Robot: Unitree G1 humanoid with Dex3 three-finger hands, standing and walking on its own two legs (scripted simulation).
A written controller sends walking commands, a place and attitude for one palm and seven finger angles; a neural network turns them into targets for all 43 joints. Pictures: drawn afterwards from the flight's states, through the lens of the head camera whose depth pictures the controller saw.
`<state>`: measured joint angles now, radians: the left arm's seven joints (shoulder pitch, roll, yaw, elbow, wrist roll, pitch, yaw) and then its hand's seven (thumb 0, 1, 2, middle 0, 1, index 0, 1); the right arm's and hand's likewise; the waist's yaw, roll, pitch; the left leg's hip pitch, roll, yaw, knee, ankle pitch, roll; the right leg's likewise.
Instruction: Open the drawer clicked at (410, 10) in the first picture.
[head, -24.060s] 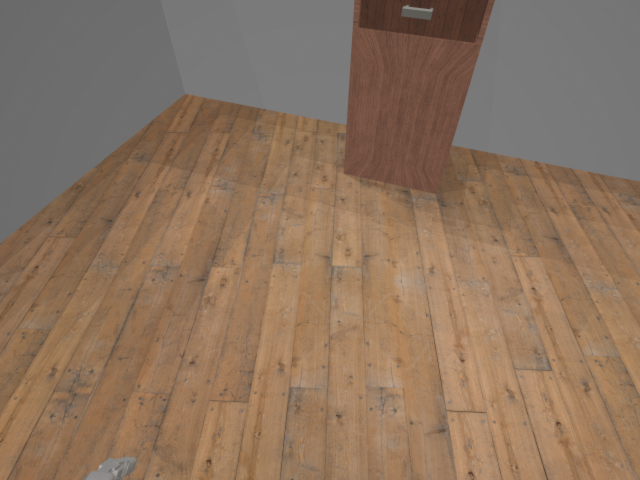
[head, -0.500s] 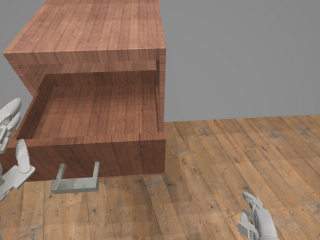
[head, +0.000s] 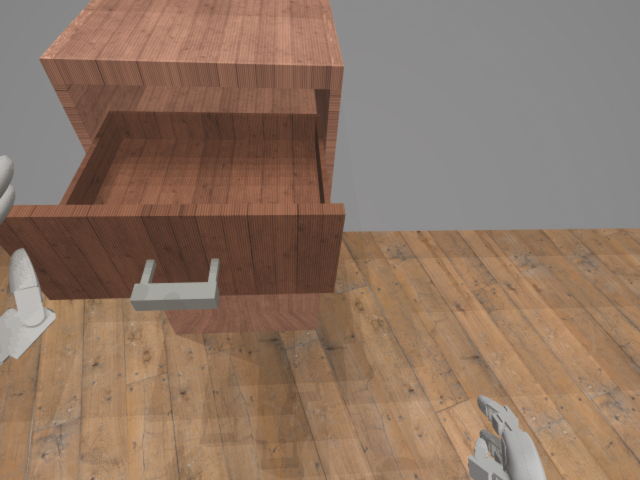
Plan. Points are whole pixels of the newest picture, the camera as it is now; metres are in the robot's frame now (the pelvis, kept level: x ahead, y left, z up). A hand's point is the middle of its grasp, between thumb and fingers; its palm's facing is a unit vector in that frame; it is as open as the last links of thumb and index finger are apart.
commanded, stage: step back with the hand held close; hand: left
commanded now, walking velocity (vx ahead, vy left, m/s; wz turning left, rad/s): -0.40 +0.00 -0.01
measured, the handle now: (179, 281) +0.35 +0.21 +0.04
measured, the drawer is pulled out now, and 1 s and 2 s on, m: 0.30 0.30 0.30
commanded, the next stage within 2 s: stop stepping back and stand still in 0.22 s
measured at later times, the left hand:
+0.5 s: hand out of the picture +0.05 +0.18 +0.21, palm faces +0.34 -0.78 -0.52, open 7.4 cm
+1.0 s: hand out of the picture -0.01 +0.20 +0.21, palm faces +0.44 -0.80 -0.40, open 7.4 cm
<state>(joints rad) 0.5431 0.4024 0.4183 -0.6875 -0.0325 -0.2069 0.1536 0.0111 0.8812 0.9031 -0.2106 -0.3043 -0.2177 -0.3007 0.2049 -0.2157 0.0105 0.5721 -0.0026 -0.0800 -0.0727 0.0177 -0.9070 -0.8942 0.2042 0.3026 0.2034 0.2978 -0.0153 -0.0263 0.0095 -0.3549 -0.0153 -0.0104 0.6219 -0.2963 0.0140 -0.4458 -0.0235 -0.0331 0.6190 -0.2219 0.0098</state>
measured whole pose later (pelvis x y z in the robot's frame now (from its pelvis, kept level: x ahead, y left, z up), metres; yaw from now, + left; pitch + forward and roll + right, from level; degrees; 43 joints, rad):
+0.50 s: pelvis -0.15 -0.04 +0.02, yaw -2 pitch +3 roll +2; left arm 0.66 0.44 0.43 -0.65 -0.04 -0.20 0.15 0.01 0.88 0.90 -0.21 -0.30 -0.22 -0.30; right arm 0.21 -0.22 0.00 0.59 0.01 -0.08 -0.07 0.02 -0.91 -0.89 0.20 0.30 0.20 0.30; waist -0.02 -0.03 -0.06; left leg -0.42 -0.02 0.03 0.84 -0.39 -0.02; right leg -0.31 0.01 -0.03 0.48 -0.23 -0.06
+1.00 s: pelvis -0.20 -0.04 +0.01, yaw +1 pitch -1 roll +0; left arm 0.52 0.35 0.38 -0.56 -0.02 -0.21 0.15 0.01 0.88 0.90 -0.21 -0.30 -0.21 -0.30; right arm 0.25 -0.19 0.02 0.66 0.00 -0.08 -0.04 0.02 -0.91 -0.89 0.21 0.30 0.20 0.30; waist -0.01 -0.01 -0.03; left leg -0.34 0.01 0.03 0.79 -0.43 0.02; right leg -0.29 0.02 -0.07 0.52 -0.22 -0.06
